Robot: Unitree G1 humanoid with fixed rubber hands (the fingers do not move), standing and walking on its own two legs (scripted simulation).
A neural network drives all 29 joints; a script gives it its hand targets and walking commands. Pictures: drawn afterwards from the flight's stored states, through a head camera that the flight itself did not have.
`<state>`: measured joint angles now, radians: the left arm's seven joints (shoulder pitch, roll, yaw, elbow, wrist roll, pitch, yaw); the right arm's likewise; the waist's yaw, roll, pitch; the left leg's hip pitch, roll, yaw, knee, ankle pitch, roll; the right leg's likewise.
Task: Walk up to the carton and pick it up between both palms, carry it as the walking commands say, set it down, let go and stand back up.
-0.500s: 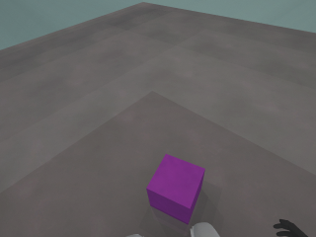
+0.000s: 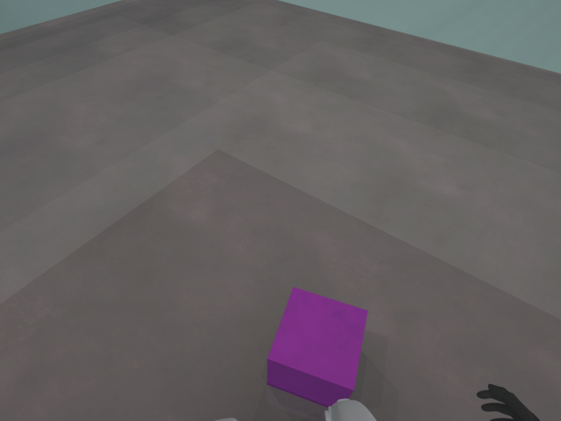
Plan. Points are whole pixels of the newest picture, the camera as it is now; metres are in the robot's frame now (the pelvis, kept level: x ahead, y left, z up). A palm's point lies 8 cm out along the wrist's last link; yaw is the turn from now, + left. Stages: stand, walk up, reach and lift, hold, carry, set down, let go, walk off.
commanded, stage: walk up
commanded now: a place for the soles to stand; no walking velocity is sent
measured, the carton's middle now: (315, 348) +0.47 -0.11 -0.59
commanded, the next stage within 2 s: none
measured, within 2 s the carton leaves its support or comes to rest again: neither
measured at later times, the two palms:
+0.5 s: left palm out of the picture +0.16 +0.30 -0.06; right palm out of the picture +0.07 -0.36 -0.06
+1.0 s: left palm (88, 410) +0.17 +0.28 -0.05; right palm out of the picture +0.06 -0.38 -0.07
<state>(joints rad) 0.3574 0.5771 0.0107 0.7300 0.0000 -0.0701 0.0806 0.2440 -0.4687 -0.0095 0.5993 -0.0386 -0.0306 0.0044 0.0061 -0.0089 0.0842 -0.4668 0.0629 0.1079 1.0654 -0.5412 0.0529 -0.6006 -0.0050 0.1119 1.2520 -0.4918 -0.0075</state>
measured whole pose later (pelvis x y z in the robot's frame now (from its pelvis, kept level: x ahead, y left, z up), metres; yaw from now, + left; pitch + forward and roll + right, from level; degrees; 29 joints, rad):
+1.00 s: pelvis +0.00 -0.04 +0.00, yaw -11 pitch -2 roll +0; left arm 0.23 0.51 0.01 0.73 0.00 -0.04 0.03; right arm 0.24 -0.50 -0.01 0.61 -0.03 -0.01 0.00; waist -0.01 0.03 0.12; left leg -0.43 0.06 0.01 1.02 -0.56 -0.01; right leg -0.56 0.02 0.11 1.01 -0.41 0.01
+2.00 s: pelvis +0.00 -0.03 +0.00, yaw -12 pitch -2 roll +0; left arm 0.21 0.50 0.01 0.73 0.00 -0.05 0.03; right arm 0.23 -0.48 -0.01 0.61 -0.03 0.00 0.00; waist -0.02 0.02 0.12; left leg -0.43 0.07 0.02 1.02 -0.56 -0.02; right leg -0.56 0.03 0.11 0.98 -0.40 0.01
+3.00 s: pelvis +0.00 -0.03 +0.01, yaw -13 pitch -3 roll -1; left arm 0.21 0.49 0.01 0.73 0.00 -0.05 0.03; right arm 0.23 -0.47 -0.01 0.61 -0.03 -0.01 0.00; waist -0.02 0.02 0.12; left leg -0.41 0.08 0.03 1.02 -0.56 -0.02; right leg -0.54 0.03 0.12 0.97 -0.38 0.01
